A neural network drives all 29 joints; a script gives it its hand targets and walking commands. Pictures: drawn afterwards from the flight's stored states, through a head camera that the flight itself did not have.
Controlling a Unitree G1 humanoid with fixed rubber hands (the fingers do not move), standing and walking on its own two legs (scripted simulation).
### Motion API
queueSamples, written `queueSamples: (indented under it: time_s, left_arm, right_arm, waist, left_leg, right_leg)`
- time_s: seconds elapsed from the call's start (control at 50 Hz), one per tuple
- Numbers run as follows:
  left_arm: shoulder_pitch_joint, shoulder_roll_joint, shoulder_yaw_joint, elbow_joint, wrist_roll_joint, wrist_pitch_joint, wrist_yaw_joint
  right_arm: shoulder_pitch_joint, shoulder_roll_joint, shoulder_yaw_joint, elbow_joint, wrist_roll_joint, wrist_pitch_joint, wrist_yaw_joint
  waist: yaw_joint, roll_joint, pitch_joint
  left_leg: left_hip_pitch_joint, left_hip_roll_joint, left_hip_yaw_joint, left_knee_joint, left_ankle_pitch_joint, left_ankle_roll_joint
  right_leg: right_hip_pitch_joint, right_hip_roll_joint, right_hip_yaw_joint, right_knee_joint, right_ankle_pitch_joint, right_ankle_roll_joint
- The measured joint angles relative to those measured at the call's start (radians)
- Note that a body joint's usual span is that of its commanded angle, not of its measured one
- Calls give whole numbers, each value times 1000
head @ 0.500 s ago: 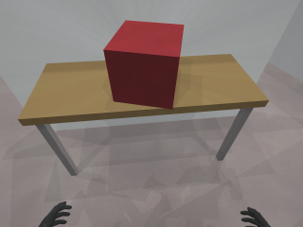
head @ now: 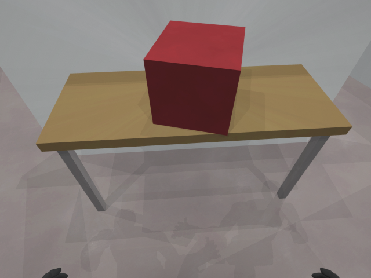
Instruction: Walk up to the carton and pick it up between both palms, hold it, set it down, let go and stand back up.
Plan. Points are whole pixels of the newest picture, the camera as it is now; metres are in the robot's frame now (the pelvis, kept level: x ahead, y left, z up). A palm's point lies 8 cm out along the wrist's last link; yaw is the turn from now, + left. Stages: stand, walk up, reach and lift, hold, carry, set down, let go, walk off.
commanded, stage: walk up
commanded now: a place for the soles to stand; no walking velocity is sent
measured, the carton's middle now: (198, 76) +0.80 -0.02 +0.01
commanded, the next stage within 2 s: none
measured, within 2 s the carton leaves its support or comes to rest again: neither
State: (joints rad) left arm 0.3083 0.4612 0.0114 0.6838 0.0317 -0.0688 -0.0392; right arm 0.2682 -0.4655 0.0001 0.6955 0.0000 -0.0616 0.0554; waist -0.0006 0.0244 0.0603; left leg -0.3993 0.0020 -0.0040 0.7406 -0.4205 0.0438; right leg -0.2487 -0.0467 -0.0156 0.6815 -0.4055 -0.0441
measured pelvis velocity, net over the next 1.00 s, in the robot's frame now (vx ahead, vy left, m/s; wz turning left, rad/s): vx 0.18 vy -0.08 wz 0.11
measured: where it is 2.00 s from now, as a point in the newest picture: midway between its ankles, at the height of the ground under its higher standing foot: (203, 263)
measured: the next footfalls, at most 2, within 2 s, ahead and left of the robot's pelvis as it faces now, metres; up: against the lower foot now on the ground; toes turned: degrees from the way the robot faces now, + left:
right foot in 0.56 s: +0.25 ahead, -0.16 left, +0.00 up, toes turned +1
left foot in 1.16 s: +0.34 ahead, +0.07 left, +0.00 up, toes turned +6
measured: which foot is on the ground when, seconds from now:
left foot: down 0.00-0.56, up 0.58-1.00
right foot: down 0.00-0.02, up 0.04-0.54, down 0.56-1.00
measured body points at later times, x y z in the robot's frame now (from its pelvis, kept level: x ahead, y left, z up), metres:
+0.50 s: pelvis +0.09 -0.03 +0.01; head +0.11 -0.02 +0.46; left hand +0.20 +0.29 -0.09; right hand +0.13 -0.36 -0.07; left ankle +0.06 +0.11 -0.72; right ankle +0.19 -0.15 -0.68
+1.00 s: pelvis +0.18 -0.08 +0.01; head +0.20 -0.12 +0.46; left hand +0.24 +0.25 -0.05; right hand +0.28 -0.40 -0.10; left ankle +0.23 +0.07 -0.67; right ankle +0.21 -0.16 -0.72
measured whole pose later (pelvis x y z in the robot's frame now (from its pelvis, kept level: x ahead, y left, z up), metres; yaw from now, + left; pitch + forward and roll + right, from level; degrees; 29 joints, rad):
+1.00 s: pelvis +0.18 -0.08 +0.01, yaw +6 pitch -3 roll +1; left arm 0.32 0.45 0.02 0.68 0.03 -0.07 -0.04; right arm 0.37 -0.49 0.00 0.73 0.00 -0.04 0.03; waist 0.00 0.06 0.07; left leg -0.49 -0.02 -0.08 0.91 -0.23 -0.01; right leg -0.24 -0.01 -0.10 0.57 -0.29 -0.06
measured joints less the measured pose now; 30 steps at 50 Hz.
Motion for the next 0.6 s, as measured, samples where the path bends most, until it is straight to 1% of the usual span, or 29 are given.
queueSamples:
  time_s: [0.02, 0.04, 0.1, 0.14, 0.24, 0.32, 0.42, 0.48, 0.52, 0.56, 0.58, 0.6]
  left_arm:
    - [0, 6, 0, 0, 0, 2, -1]
    - [-1, 10, 1, 1, 0, 5, -1]
    - [-8, 8, 2, 1, 0, 17, -1]
    - [-8, 13, 2, 0, 0, 19, -2]
    - [-9, 20, 2, 0, 0, 27, -2]
    - [-9, 20, 1, 0, 0, 44, -5]
    - [-9, 20, 1, 0, 0, 50, -17]
    - [-11, 21, 1, 0, 0, 50, -25]
    - [-10, 21, 1, -1, 0, 48, -26]
    - [-10, 24, 2, -2, 0, 32, -26]
    - [-11, 19, 5, -1, 0, 22, -21]
    - [-10, 9, 4, 0, 0, 18, -16]
  right_arm:
    - [5, 0, 0, 0, 0, -9, -1]
    - [12, 0, -1, 0, 0, -21, -6]
    - [71, 1, 0, 2, 0, -35, -23]
    - [116, 2, 0, 1, 0, -35, -31]
    - [209, 2, 0, 1, 0, -39, -49]
    - [240, 2, 0, 1, 0, -39, -57]
    - [240, 2, 0, 1, 0, -39, -54]
    - [232, 2, 0, 1, 0, -39, -49]
    - [219, 1, 0, 1, 0, -39, -47]
    - [206, -4, 0, 1, 0, -38, -47]
    - [191, -8, 0, 3, 0, -32, -49]
    - [177, -9, 0, 3, 0, -24, -51]
  waist:
    - [0, -1, -1]
    - [-1, -9, 1]
    - [-1, -12, 1]
    - [-1, -24, 1]
    - [0, -55, 1]
    - [0, -77, 0]
    - [1, -96, 0]
    - [1, -97, -3]
    - [1, -96, -4]
    - [2, -89, -3]
    - [3, -68, 7]
    - [3, -41, 14]
  left_leg:
    - [7, -2, 3, -36, 91, -4]
    - [9, -9, 11, -42, 158, -9]
    - [31, -14, 11, -47, 130, -4]
    - [65, -14, 10, -94, 130, -3]
    - [131, -15, -5, -179, 151, -5]
    - [172, -15, -12, -187, 131, -15]
    - [219, -15, -12, -187, 97, -28]
    - [222, -15, -12, -187, 76, -33]
    - [222, -15, -12, -178, 60, -43]
    - [206, -12, -20, -110, 18, -47]
    - [177, -3, -40, -18, -13, -34]
    - [139, -2, -72, 94, -35, -21]
  right_leg:
    - [-1, -5, -1, 8, -9, 3]
    - [-15, -11, 10, 51, -21, 4]
    - [-105, 15, 30, 271, -27, 4]
    - [-156, 20, 31, 324, -27, 4]
    - [-252, 20, 32, 325, -9, 4]
    - [-296, 20, 32, 325, 34, 4]
    - [-310, 17, 32, 324, 69, 4]
    - [-306, 3, 33, 269, 71, 4]
    - [-278, -6, 34, 183, 71, 4]
    - [-205, -7, 35, 43, 98, 4]
    - [-194, 4, 20, 39, 157, 5]
    - [-186, 18, -1, 60, 159, 5]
